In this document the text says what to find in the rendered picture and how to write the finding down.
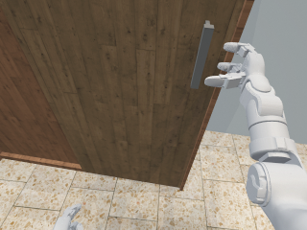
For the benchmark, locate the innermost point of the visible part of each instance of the wardrobe door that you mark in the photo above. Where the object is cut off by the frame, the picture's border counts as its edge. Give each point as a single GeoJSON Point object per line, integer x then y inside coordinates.
{"type": "Point", "coordinates": [117, 75]}
{"type": "Point", "coordinates": [28, 124]}

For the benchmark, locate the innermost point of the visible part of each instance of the handle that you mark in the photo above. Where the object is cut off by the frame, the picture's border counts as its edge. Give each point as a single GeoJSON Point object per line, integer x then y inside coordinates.
{"type": "Point", "coordinates": [206, 36]}

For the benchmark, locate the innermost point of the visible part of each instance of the robot right upper arm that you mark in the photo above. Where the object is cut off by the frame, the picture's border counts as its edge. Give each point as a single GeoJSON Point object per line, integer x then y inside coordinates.
{"type": "Point", "coordinates": [281, 191]}

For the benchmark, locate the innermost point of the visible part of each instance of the right robot forearm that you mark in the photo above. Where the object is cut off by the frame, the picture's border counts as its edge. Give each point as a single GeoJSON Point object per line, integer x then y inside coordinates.
{"type": "Point", "coordinates": [269, 136]}

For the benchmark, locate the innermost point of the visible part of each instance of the right robot hand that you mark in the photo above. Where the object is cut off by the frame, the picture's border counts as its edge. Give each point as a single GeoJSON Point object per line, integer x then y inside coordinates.
{"type": "Point", "coordinates": [253, 64]}

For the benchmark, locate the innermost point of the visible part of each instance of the left robot hand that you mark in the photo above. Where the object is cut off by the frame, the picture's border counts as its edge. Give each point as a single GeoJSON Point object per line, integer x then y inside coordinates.
{"type": "Point", "coordinates": [64, 222]}

